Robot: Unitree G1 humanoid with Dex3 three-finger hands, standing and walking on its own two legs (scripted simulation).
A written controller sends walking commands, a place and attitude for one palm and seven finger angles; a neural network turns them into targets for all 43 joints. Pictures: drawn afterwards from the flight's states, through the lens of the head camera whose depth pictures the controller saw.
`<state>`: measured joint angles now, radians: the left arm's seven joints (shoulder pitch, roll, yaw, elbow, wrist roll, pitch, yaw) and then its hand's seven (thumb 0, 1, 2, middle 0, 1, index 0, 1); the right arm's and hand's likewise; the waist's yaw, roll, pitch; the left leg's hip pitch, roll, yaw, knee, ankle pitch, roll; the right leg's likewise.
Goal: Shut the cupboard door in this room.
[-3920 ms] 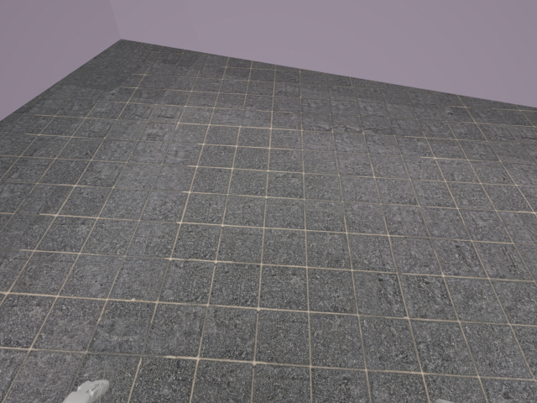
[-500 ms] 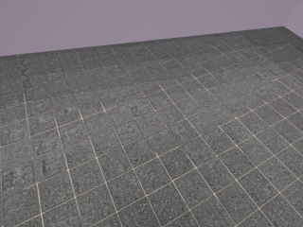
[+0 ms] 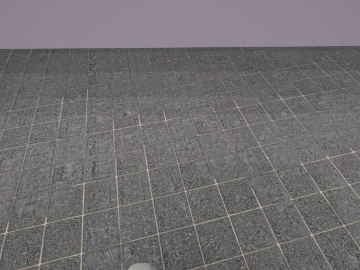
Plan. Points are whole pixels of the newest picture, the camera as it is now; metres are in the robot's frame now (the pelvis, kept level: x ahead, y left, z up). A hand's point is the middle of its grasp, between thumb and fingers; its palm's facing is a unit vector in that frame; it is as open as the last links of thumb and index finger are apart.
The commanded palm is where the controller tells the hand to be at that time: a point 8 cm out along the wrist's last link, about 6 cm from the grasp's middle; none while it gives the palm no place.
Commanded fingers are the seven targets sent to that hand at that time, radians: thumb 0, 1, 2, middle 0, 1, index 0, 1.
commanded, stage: turn or walk to find it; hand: left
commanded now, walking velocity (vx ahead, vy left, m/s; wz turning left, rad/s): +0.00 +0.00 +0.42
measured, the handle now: out of the picture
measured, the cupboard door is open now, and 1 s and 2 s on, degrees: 100 100 100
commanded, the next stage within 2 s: none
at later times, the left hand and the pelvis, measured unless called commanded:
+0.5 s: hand out of the picture +0.03 +0.25 -0.16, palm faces +0.22 -0.94 -0.25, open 7.3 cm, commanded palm none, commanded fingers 0.00 0.90 0.90 -0.20 -0.30 -0.20 -0.30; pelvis -0.03 +0.03 +0.00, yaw +11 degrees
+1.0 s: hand out of the picture -0.09 +0.17 -0.15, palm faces +0.45 -0.86 -0.26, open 7.3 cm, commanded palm none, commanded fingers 0.00 0.90 0.90 -0.20 -0.30 -0.20 -0.30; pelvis -0.05 -0.02 +0.00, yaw +25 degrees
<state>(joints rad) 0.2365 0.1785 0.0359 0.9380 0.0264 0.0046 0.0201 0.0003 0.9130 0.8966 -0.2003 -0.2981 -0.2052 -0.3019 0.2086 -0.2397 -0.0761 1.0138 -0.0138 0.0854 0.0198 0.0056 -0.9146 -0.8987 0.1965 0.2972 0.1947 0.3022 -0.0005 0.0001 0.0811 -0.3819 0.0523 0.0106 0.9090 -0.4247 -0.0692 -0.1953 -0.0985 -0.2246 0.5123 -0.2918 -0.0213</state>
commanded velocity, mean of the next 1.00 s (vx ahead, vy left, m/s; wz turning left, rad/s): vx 0.00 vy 0.00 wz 0.42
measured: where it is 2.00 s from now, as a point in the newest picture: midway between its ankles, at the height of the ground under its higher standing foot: outside the picture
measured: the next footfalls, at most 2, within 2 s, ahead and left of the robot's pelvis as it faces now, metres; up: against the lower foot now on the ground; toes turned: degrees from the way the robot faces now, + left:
left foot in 0.10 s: +0.02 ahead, +0.14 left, +0.00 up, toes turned +8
right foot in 0.62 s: +0.03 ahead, -0.09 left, +0.00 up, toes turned +11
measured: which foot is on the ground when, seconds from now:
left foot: up 0.00-0.08, down 0.10-0.62, up 0.64-1.00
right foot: down 0.00-0.10, up 0.12-0.60, down 0.62-1.00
